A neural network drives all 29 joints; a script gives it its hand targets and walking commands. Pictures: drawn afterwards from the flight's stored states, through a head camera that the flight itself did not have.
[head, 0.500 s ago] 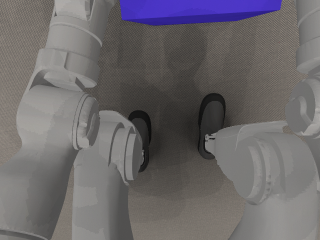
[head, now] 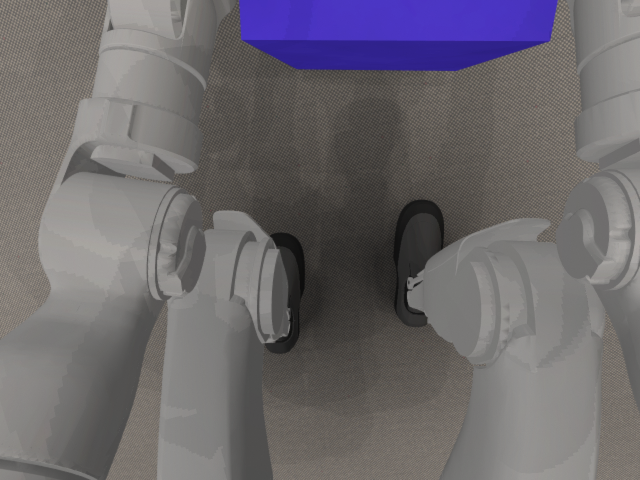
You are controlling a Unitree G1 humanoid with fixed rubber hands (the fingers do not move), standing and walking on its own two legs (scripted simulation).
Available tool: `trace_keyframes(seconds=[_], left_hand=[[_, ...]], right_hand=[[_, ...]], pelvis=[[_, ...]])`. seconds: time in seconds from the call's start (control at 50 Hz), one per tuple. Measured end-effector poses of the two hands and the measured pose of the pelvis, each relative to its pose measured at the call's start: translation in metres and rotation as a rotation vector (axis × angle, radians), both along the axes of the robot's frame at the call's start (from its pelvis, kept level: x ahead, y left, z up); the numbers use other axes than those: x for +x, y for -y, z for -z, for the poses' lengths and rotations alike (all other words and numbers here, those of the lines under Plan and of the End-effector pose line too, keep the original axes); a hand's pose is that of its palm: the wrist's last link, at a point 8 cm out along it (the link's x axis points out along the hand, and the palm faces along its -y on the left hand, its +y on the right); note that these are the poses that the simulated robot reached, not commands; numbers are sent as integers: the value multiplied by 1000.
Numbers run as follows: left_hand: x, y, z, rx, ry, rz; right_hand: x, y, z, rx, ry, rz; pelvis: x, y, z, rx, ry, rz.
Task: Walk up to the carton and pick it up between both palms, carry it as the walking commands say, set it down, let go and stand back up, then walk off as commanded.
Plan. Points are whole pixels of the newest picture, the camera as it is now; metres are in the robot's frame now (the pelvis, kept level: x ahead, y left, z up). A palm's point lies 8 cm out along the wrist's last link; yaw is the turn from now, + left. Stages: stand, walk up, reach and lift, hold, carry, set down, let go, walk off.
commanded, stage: reach and lift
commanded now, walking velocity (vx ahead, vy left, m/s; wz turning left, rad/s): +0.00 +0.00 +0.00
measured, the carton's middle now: out of the picture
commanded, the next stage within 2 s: none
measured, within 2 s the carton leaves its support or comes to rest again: neither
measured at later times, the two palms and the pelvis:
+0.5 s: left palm out of the picture +0.56 +0.10 -0.06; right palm out of the picture +0.56 -0.19 -0.06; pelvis -0.01 +0.00 +0.01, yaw -1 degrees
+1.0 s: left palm out of the picture +0.53 +0.10 +0.01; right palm out of the picture +0.53 -0.19 +0.01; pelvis -0.02 +0.00 +0.06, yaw -2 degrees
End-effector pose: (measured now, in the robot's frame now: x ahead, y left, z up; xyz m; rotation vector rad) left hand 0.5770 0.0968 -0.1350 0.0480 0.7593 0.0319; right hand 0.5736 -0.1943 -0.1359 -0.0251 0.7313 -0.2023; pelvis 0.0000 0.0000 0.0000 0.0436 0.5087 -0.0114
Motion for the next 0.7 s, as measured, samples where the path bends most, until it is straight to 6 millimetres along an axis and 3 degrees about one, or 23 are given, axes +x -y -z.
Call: trace_keyframes(seconds=[0.08,0.16,0.42,0.6,0.7], left_hand=[[-8,0,4,0,-20,2],[-15,-2,-4,6,-15,1],[-16,-4,-76,-16,62,-27],[-26,-3,-75,-21,18,-28],[-35,-3,-89,-22,14,-30]], right_hand=[[-3,0,-1,0,-20,-2],[-4,-2,-13,3,-16,-8],[-17,-4,-72,-11,60,-12],[-22,-3,-79,-12,17,-10],[-31,-4,-93,-10,11,-10]], pelvis=[[0,0,0,0,5,1],[-2,0,-2,0,26,2],[-14,1,-6,-3,142,8],[-14,2,-17,-3,145,11],[-13,1,-29,-5,163,16]])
